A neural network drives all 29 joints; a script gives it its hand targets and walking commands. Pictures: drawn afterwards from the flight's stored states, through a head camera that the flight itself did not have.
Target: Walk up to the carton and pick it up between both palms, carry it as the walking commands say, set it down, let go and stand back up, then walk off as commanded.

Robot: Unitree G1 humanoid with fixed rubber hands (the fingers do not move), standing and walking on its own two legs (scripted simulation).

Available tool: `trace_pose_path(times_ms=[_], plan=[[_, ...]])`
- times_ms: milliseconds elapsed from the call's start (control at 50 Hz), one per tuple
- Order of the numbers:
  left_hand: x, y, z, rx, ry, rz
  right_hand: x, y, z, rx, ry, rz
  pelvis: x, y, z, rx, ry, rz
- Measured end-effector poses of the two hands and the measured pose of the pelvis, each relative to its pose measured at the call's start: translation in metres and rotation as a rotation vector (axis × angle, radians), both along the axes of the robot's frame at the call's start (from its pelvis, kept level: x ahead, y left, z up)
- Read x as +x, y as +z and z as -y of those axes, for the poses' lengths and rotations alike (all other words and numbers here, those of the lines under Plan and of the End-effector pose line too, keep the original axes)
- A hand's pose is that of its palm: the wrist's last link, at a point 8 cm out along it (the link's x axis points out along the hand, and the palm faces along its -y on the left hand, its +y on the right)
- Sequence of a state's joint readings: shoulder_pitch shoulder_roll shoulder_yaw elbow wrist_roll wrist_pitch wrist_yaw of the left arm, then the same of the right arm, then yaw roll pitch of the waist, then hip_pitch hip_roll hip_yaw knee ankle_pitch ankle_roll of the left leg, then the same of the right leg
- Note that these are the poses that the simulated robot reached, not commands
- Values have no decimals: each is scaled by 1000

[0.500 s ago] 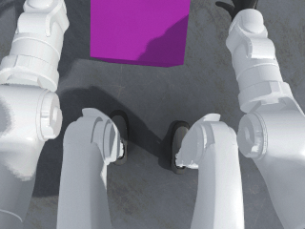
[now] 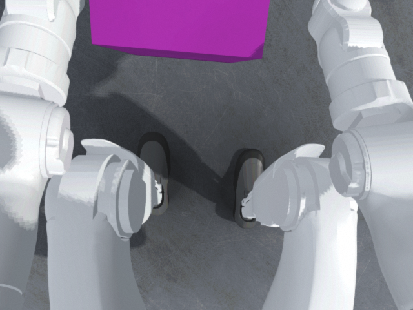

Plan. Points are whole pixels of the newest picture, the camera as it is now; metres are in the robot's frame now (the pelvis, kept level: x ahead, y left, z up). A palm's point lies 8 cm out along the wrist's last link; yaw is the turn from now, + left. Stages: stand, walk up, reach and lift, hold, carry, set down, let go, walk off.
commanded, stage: reach and lift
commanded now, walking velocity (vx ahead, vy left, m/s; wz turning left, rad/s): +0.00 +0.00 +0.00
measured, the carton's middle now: out of the picture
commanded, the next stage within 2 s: none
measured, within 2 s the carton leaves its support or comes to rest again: leaves its support in 1.34 s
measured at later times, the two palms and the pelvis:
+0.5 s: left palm out of the picture +0.55 +0.21 -0.17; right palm out of the picture +0.55 -0.09 -0.17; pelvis +0.00 +0.00 +0.01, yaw +0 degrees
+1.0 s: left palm out of the picture +0.56 +0.21 -0.16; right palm out of the picture +0.56 -0.08 -0.16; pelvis +0.00 +0.00 +0.00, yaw +1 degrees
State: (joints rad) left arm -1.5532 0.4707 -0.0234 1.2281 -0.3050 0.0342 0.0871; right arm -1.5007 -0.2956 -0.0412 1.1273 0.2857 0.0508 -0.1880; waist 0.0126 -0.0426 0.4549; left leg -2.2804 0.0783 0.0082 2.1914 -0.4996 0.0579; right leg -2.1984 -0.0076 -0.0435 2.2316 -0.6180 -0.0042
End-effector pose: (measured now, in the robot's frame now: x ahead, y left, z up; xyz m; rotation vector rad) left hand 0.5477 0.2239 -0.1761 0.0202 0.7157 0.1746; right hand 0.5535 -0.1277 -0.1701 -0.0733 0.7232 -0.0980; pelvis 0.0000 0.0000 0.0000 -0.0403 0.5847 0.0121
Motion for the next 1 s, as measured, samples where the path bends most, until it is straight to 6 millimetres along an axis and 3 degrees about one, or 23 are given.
trace_pose_path(times_ms=[300,580,780,1000], plan=[[2,11,8,-9,-14,-14,-4,7,-5,13,7,-13,1,9,0,-2,-7,-25],[4,11,11,-4,-27,-8,-5,3,-44,52,61,-4,-2,12,-1,-8,12,-10],[6,11,11,-4,-38,-14,-5,3,-46,52,35,-12,-1,11,-1,-26,44,-7],[11,12,11,-9,-63,-35,2,5,-44,72,68,-50,5,-4,1,-19,37,-5]])
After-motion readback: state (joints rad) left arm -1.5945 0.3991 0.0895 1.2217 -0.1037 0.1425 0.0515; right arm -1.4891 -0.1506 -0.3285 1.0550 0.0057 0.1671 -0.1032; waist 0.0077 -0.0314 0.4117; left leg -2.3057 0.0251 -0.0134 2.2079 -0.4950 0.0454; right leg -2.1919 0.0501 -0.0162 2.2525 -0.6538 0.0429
